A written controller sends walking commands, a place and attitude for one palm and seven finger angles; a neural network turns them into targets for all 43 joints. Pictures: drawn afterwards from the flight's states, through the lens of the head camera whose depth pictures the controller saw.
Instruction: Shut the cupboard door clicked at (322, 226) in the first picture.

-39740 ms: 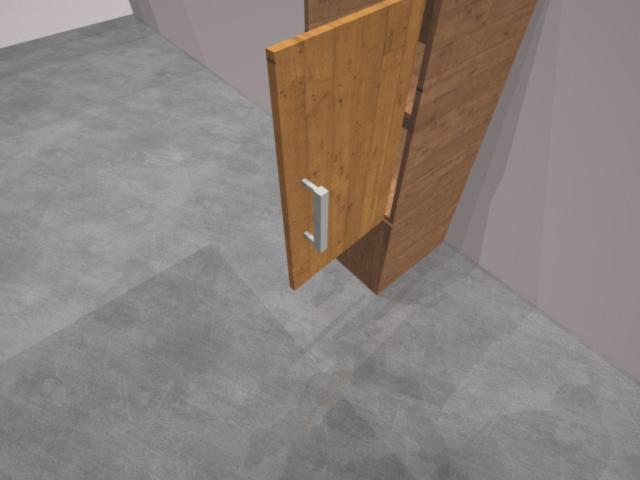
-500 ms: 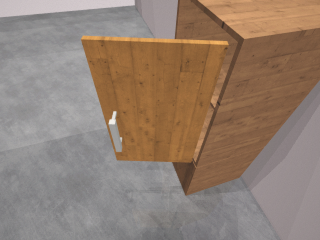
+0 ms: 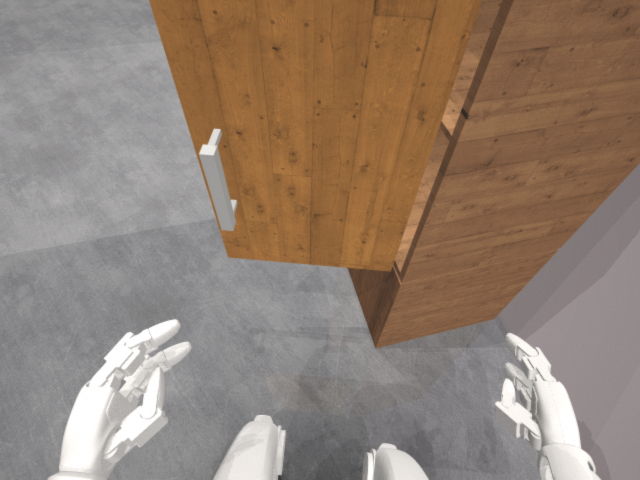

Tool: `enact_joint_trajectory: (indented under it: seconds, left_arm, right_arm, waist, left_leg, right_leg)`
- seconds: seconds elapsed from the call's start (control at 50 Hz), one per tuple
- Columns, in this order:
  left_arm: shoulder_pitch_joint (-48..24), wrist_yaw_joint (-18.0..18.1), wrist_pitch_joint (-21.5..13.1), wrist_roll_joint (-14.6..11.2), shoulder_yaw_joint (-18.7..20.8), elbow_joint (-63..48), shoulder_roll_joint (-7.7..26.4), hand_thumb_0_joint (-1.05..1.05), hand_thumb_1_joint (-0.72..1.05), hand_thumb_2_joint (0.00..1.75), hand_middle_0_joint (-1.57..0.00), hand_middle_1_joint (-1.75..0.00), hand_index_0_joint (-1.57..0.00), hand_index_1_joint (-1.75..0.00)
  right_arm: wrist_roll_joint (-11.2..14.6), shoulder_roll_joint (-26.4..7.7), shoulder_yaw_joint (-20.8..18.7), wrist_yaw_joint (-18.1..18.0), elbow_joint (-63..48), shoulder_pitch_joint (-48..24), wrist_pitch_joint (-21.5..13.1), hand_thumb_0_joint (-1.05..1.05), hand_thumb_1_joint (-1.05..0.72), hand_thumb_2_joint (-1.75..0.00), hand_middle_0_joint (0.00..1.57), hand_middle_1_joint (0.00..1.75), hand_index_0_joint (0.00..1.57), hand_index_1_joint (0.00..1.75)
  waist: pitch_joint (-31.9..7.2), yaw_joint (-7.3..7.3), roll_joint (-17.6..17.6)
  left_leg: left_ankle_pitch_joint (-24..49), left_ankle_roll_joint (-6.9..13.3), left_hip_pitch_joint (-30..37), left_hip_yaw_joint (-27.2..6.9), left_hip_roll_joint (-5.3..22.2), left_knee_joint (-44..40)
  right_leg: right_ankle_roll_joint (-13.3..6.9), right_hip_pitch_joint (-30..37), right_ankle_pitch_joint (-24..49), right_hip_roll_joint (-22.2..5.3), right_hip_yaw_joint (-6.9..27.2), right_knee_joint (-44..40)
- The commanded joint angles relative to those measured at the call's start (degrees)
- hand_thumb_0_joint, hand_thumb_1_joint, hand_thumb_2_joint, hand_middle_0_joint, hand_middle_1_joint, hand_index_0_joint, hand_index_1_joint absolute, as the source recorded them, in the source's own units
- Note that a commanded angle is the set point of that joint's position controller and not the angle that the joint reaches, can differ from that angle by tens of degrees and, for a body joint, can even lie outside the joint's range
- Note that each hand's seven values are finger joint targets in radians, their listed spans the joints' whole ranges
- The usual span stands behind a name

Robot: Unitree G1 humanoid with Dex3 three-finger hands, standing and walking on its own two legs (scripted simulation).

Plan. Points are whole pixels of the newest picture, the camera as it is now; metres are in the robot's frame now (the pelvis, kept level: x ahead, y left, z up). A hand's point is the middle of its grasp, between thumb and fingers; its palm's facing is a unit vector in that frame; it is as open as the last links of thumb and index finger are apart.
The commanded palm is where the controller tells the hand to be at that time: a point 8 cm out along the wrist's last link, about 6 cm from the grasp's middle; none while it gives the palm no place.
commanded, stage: raise the hand and make a fist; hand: left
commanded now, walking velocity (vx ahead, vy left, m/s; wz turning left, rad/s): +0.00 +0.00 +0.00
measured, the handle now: (222, 183) +0.52 +0.21 +0.02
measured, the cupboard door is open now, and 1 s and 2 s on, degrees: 71 71 71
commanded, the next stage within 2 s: bring the fist close to the handle in 1.52 s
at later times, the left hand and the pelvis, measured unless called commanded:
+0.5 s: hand (145, 388) +0.20 +0.21 +0.03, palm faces +0.01 -1.00 -0.02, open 3.9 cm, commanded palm +0.18 +0.26 +0.04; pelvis -0.01 +0.02 -0.01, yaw -1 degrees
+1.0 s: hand (135, 380) +0.21 +0.22 +0.04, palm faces +0.01 -1.00 -0.04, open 3.1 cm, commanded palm +0.19 +0.27 +0.04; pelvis -0.01 +0.04 -0.01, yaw +0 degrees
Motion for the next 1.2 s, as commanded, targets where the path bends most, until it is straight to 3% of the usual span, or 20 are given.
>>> enact_joint_trajectory:
  seconds: [0.0,0.04,0.08,0.12,0.16,0.2,0.24,0.3,0.32,0.42,0.46,0.56,0.64,0.66,0.8,1.04,1.18]
  left_arm:
    - [-8.74,3.1,-4.79,-1.31,3.49,-31.25,10.83,0.0,0.9,0.9,-0.57,-0.7,-0.57,-0.7]
    - [-9.85,3.31,-4.13,-0.48,2.35,-31.1,11.06,0.0,0.9,0.9,-0.6,-0.74,-0.6,-0.74]
    - [-8.15,2.11,-2.1,-0.56,0.78,-26.8,9.33,0.0,0.9,0.9,-0.64,-0.78,-0.64,-0.78]
    - [-5.67,0.97,1.41,-1.37,1.71,-23.15,9.5,0.0,0.9,0.9,-0.68,-0.82,-0.68,-0.82]
    - [-2.41,0.17,5.23,-2.03,3.8,-20.84,10.3,0.0,0.9,0.9,-0.71,-0.86,-0.71,-0.86]
    - [-0.23,0.69,8.29,-2.3,5.82,-19.9,11.0,0.0,0.9,0.9,-0.75,-0.9,-0.75,-0.9]
    - [0.71,2.21,9.47,-2.42,8.26,-18.95,11.91,0.0,0.9,0.9,-0.79,-0.94,-0.79,-0.94]
    - [1.77,4.27,7.05,-2.15,6.71,-22.55,9.75,0.0,0.9,0.9,-0.84,-1.0,-0.84,-1.0]
    - [1.07,4.76,5.93,-2.03,5.35,-23.28,8.87,0.0,0.9,0.9,-0.86,-1.02,-0.86,-1.02]
    - [0.59,6.08,2.41,-0.62,2.35,-21.16,7.76,0.0,0.9,0.9,-0.95,-1.12,-0.95,-1.12]
    - [-0.67,6.34,1.51,-0.23,1.84,-22.77,8.28,0.0,0.9,0.9,-0.99,-1.16,-0.99,-1.16]
    - [0.43,8.36,1.65,0.81,1.43,-26.61,8.7,0.0,0.9,0.9,-1.08,-1.26,-1.08,-1.26]
    - [0.73,9.87,3.08,2.22,0.86,-27.87,9.12,0.0,0.9,0.9,-1.15,-1.34,-1.15,-1.34]
    - [1.22,10.06,3.58,2.41,-0.22,-27.49,7.82,0.0,0.9,0.9,-1.17,-1.36,-1.17,-1.36]
    - [-0.78,10.39,5.35,3.26,-0.66,-26.5,8.03,0.0,0.9,0.9,-1.3,-1.5,-1.3,-1.5]
    - [-2.57,8.22,5.47,1.77,1.86,-24.73,10.03,0.0,0.9,0.9,-1.3,-1.5,-1.3,-1.5]
    - [-2.06,7.93,4.93,0.86,1.63,-25.02,9.34,0.0,0.9,0.9,-1.3,-1.5,-1.3,-1.5]
  right_arm:
    - [0.32,-4.02,-0.17,-2.67,-9.51,1.44,-2.47,0.0,-0.9,-0.9,0.2,0.3,0.2,0.3]
    - [0.21,-4.24,0.34,-3.9,-7.89,2.54,-2.26,0.0,-0.9,-0.9,0.2,0.3,0.2,0.3]
    - [0.38,-4.2,0.63,-4.5,-6.81,2.57,-2.18,0.0,-0.9,-0.9,0.2,0.3,0.2,0.3]
    - [0.73,-4.31,0.77,-4.83,-6.56,2.35,-1.84,0.0,-0.9,-0.9,0.2,0.3,0.2,0.3]
    - [1.11,-3.85,0.95,-4.83,-7.05,2.07,-1.18,0.0,-0.9,-0.9,0.2,0.3,0.2,0.3]
    - [1.36,-3.27,0.9,-4.75,-7.7,1.3,-0.28,0.0,-0.9,-0.9,0.2,0.3,0.2,0.3]
    - [1.11,-2.58,0.97,-4.68,-7.72,0.51,0.4,0.0,-0.9,-0.9,0.2,0.3,0.2,0.3]
    - [0.73,-2.22,0.92,-4.05,-8.0,0.98,0.32,0.0,-0.9,-0.9,0.2,0.3,0.2,0.3]
    - [0.54,-2.32,0.98,-3.83,-7.84,1.19,0.14,0.0,-0.9,-0.9,0.2,0.3,0.2,0.3]
    - [0.12,-3.66,0.86,-3.54,-7.61,1.77,0.14,0.0,-0.9,-0.9,0.2,0.3,0.2,0.3]
    - [0.15,-4.32,0.88,-3.64,-8.22,1.97,0.12,0.0,-0.9,-0.9,0.2,0.3,0.2,0.3]
    - [-0.08,-4.89,0.9,-3.37,-9.28,2.44,0.71,0.0,-0.9,-0.9,0.2,0.3,0.2,0.3]
    - [-0.28,-5.07,1.18,-3.03,-9.86,2.91,1.81,0.0,-0.9,-0.9,0.2,0.3,0.2,0.3]
    - [-0.33,-4.98,1.36,-2.82,-10.17,2.93,2.15,0.0,-0.9,-0.9,0.2,0.3,0.2,0.3]
    - [-0.6,-5.24,2.03,-2.54,-11.42,3.53,3.53,0.0,-0.9,-0.9,0.2,0.3,0.2,0.3]
    - [-0.48,-5.21,2.27,-2.65,-11.03,4.11,3.66,0.0,-0.9,-0.9,0.2,0.3,0.2,0.3]
    - [-0.21,-4.88,1.97,-2.65,-10.78,3.88,3.55,0.0,-0.9,-0.9,0.2,0.3,0.2,0.3]
  waist:
    - [-14.62,-2.43,6.29]
    - [-12.33,-4.47,3.2]
    - [-10.5,-4.95,2.87]
    - [-11.39,-4.15,1.93]
    - [-14.01,-2.24,2.01]
    - [-15.14,-1.13,-0.42]
    - [-15.02,0.31,-0.07]
    - [-16.27,0.4,1.19]
    - [-16.02,-0.26,1.17]
    - [-11.69,-1.69,1.61]
    - [-11.93,-1.59,2.7]
    - [-14.89,-1.13,5.21]
    - [-14.42,-1.3,7.86]
    - [-13.54,-1.49,8.02]
    - [-12.47,-2.32,7.0]
    - [-14.17,-1.86,5.85]
    - [-15.22,-1.72,5.41]
  left_leg:
    - [6.61,2.64,7.69,-1.36,-2.05,-2.37]
    - [6.94,3.03,5.89,-2.42,-1.36,-0.64]
    - [5.64,2.88,3.71,-2.68,-1.26,-0.02]
    - [5.52,2.7,2.84,-3.03,-1.32,-0.56]
    - [7.62,2.57,2.94,-3.07,-1.53,-1.32]
    - [8.28,2.38,2.27,-3.05,-1.55,-2.09]
    - [9.28,2.2,1.99,-3.2,-1.5,-2.79]
    - [11.35,2.0,4.89,-3.71,-1.33,-4.93]
    - [11.31,2.07,5.69,-3.9,-1.35,-5.19]
    - [6.0,2.09,5.25,-4.33,-1.39,-6.6]
    - [3.78,2.17,6.2,-4.66,-1.37,-7.52]
    - [2.77,1.86,10.33,-6.4,-1.15,-10.45]
    - [2.37,1.27,12.52,-8.06,-0.72,-12.18]
    - [2.16,1.09,12.85,-8.21,-0.73,-12.67]
    - [0.19,0.79,12.77,-9.05,-0.7,-13.06]
    - [5.55,1.37,10.59,-6.79,-1.36,-9.74]
    - [8.18,1.67,9.53,-5.04,-1.65,-8.0]
  right_leg:
    - [2.16,3.8,4.49,0.14,11.96,-17.71]
    - [2.66,1.89,6.59,0.79,11.63,-17.06]
    - [2.62,0.68,5.54,0.89,10.76,-16.89]
    - [2.79,1.92,5.1,0.84,10.4,-17.15]
    - [2.96,5.16,7.87,0.49,10.15,-16.72]
    - [3.83,7.95,9.83,-0.27,10.87,-17.19]
    - [3.8,9.28,11.51,-0.22,10.37,-16.41]
    - [3.02,8.2,15.54,0.33,7.07,-14.03]
    - [2.9,6.85,15.57,0.63,6.28,-13.53]
    - [1.52,0.34,5.58,1.72,3.78,-13.06]
    - [1.09,-1.04,3.35,1.95,3.05,-12.57]
    - [0.67,-1.66,6.32,2.51,0.28,-10.31]
    - [0.41,-2.7,7.7,2.88,-0.79,-9.32]
    - [0.46,-2.92,7.7,2.77,-1.14,-9.49]
    - [0.5,-3.53,7.3,3.0,-1.56,-9.87]
    - [0.28,-0.45,9.85,3.33,-0.26,-10.62]
    - [0.53,1.37,11.16,2.95,0.93,-11.15]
